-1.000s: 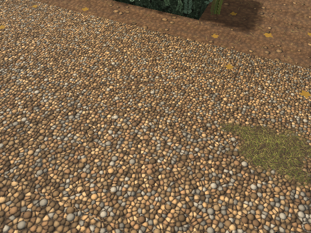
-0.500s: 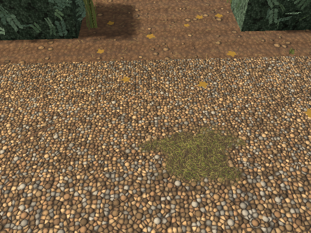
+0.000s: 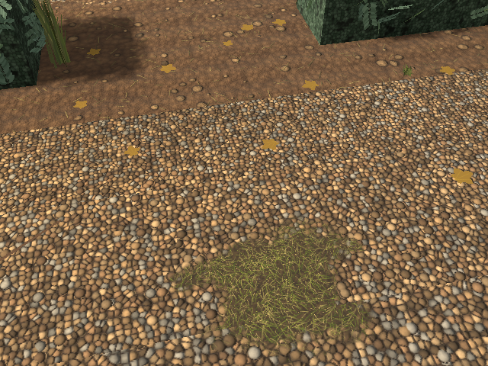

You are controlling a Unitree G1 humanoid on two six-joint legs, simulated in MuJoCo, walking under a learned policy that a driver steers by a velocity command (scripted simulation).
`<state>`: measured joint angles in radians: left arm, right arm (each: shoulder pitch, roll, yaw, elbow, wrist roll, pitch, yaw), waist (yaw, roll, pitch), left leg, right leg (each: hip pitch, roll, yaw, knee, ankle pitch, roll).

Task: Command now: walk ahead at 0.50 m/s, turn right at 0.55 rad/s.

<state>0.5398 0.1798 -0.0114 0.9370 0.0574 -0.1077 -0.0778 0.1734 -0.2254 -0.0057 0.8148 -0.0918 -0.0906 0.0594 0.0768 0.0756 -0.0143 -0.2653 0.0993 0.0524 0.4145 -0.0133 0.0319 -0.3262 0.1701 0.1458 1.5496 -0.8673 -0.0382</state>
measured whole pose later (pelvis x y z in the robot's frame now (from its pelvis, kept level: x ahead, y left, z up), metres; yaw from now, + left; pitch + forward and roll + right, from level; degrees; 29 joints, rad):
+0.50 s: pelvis +0.27 -0.05 -0.03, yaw -7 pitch +0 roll +0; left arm 0.10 0.22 0.03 0.82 0.04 -0.11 -0.03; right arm 0.38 -0.22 -0.04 1.01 -0.07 -0.10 0.07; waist -0.04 0.02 0.01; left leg -0.22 0.06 0.02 1.05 -0.44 0.07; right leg -0.38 0.05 -0.04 0.52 -0.15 -0.08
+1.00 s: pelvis +0.46 -0.03 -0.02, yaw +6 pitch +0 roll -1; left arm 0.12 0.25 0.06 0.78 0.05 -0.08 -0.01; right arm 0.22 -0.25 -0.08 0.84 -0.05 -0.14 0.02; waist -0.01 0.00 0.04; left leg -0.33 -0.06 0.00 0.47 -0.15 0.10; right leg -0.41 0.00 0.02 1.20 -0.62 0.04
